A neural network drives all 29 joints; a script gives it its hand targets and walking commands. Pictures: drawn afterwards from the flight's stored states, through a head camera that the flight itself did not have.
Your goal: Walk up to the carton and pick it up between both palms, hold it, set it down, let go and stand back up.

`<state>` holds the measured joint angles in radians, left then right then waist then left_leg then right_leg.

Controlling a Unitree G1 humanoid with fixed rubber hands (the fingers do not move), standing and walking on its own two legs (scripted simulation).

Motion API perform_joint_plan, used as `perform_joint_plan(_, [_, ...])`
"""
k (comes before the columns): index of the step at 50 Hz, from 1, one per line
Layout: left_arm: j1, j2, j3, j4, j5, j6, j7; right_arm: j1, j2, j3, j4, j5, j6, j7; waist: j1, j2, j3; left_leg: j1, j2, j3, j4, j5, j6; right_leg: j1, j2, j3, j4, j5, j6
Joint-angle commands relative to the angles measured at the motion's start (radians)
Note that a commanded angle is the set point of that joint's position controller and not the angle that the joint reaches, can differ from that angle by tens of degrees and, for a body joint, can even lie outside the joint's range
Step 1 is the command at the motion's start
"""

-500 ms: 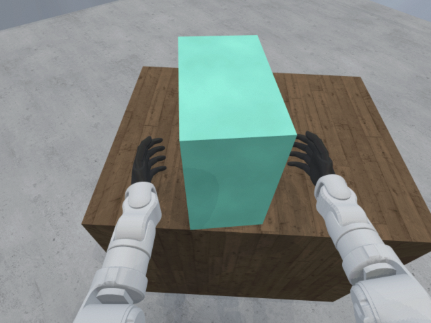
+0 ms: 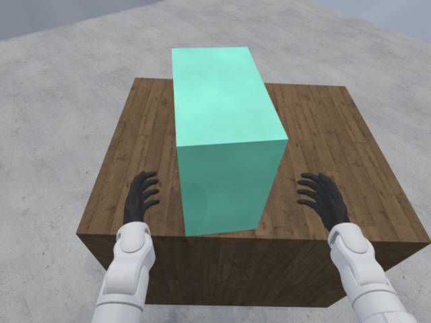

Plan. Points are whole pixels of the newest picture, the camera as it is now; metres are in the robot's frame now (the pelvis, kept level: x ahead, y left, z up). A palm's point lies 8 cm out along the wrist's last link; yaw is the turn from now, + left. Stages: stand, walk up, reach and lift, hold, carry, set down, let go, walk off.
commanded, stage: set down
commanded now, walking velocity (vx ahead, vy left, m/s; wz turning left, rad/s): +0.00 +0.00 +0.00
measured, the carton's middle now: (216, 142) +0.47 +0.05 +0.05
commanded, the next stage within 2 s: none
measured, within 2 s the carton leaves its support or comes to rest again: neither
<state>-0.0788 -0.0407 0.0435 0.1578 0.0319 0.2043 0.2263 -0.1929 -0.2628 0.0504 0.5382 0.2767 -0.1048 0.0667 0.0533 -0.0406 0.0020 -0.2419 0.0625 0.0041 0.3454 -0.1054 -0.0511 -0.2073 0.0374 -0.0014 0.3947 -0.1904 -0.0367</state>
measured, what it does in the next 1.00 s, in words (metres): stands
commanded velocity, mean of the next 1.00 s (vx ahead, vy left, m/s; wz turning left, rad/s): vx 0.00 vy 0.00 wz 0.00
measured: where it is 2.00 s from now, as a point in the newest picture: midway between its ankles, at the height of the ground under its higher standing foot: outside the picture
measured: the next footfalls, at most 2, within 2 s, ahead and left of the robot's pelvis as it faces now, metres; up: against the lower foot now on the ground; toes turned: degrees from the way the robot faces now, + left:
none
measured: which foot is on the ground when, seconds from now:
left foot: down 0.00-1.00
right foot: down 0.00-1.00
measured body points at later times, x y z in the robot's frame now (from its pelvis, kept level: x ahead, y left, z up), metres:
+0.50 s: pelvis +0.00 -0.01 +0.00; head -0.01 +0.01 +0.45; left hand +0.23 +0.18 +0.03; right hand +0.25 -0.20 +0.03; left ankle +0.05 +0.15 -0.74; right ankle +0.01 -0.10 -0.74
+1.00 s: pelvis +0.02 -0.01 +0.00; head +0.02 +0.01 +0.45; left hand +0.21 +0.20 +0.00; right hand +0.22 -0.20 +0.00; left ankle +0.05 +0.15 -0.74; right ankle +0.01 -0.10 -0.74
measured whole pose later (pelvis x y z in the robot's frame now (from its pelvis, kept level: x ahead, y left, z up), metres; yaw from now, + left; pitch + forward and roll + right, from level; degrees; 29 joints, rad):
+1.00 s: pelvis +0.02 -0.01 +0.00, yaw +0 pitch -5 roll +1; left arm 0.35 0.10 -0.02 -0.01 -0.07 0.13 0.16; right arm 0.36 -0.20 0.06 0.12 0.21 -0.08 0.01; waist 0.06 -0.04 0.09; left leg -0.07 0.06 0.02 0.29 -0.13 -0.06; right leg -0.06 0.03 0.01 0.38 -0.23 -0.04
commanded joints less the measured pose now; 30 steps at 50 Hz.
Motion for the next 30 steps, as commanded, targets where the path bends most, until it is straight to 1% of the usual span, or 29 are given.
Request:
perform_joint_plan(1, [-0.13,0.008,-0.035,-0.271,0.0,-0.077,-0.006,-0.161,-0.151,-0.055,-0.263,0.007,-0.081,0.006,-0.002,-0.034,-0.284,0.174,-0.064,0.017,-0.024,0.173,0.065,0.086,0.004,0.039,-0.089,0.196,0.01])
perform_joint_plan(6, [-0.04,0.016,-0.065,-0.34,-0.018,-0.095,-0.004,-0.053,-0.138,-0.053,-0.33,0.009,-0.092,0.01,-0.007,-0.028,-0.228,0.171,-0.066,0.014,-0.038,0.13,0.069,0.069,-0.004,0.05,-0.101,0.143,0.005])
perform_joint_plan(10, [0.024,0.026,-0.08,-0.363,-0.029,-0.088,-0.003,0.027,-0.132,-0.063,-0.385,0.005,-0.085,0.007,-0.004,-0.022,-0.174,0.185,-0.065,0.016,-0.053,0.076,0.07,0.037,-0.007,0.055,-0.121,0.059,0.004])
perform_joint_plan(13, [0.041,0.042,-0.085,-0.375,-0.039,-0.08,-0.001,0.063,-0.122,-0.072,-0.427,-0.003,-0.073,0.0,0.001,-0.015,-0.145,0.186,-0.066,0.02,-0.059,0.036,0.07,0.015,-0.01,0.06,-0.13,-0.002,0.007])
perform_joint_plan(16, [0.091,0.051,-0.084,-0.398,-0.043,-0.068,0.002,0.124,-0.11,-0.067,-0.466,-0.001,-0.056,-0.007,0.011,-0.006,-0.119,0.208,-0.065,0.025,-0.061,0.03,0.066,0.004,-0.011,0.06,-0.139,-0.031,0.007])
perform_joint_plan(17, [0.085,0.056,-0.078,-0.392,-0.045,-0.064,0.003,0.124,-0.102,-0.065,-0.472,-0.002,-0.047,-0.01,0.018,-0.004,-0.109,0.207,-0.066,0.03,-0.062,0.02,0.066,-0.003,-0.014,0.063,-0.142,-0.051,0.009])
perform_joint_plan(21, [0.131,0.065,-0.073,-0.392,-0.053,-0.055,0.002,0.181,-0.089,-0.063,-0.517,-0.008,-0.027,-0.02,0.029,-0.009,-0.077,0.219,-0.067,0.037,-0.066,0.016,0.062,-0.015,-0.017,0.063,-0.151,-0.072,0.012])
perform_joint_plan(24, [0.186,0.071,-0.075,-0.413,-0.061,-0.056,-0.001,0.244,-0.084,-0.06,-0.546,-0.008,-0.017,-0.027,0.031,-0.007,-0.065,0.239,-0.066,0.041,-0.067,0.038,0.057,-0.012,-0.018,0.06,-0.156,-0.056,0.013])
perform_joint_plan(30, [0.263,0.094,-0.082,-0.449,-0.081,-0.067,-0.012,0.343,-0.078,-0.059,-0.598,-0.013,-0.009,-0.039,0.024,-0.018,-0.023,0.264,-0.066,0.043,-0.067,0.053,0.053,-0.02,-0.021,0.056,-0.168,-0.051,0.02])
